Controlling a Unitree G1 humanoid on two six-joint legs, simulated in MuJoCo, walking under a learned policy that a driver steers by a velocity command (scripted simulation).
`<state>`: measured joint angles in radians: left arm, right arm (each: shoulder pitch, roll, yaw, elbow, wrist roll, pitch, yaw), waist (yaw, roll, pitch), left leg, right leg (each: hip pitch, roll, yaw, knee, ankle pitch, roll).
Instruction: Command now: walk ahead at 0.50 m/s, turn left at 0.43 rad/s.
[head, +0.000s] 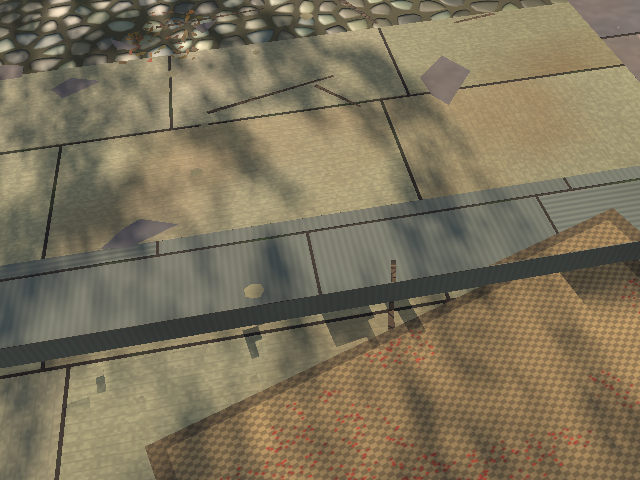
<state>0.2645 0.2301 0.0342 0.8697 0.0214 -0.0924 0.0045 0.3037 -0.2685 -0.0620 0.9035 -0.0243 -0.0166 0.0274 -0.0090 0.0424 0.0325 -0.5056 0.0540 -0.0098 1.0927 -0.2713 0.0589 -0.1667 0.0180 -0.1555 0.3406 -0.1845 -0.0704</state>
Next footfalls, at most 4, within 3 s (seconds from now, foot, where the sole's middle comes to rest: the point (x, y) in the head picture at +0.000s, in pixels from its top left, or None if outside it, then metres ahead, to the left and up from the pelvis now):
0.34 left None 0.31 0.13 -0.78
0.88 right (310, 406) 0.66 0.08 -0.78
1.32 left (193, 353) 0.75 0.34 -0.69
1.46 left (191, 309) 0.87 0.36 -0.70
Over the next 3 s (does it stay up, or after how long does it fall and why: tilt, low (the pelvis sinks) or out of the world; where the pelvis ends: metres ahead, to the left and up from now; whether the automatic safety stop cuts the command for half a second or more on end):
stays up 1.39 0.33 0.08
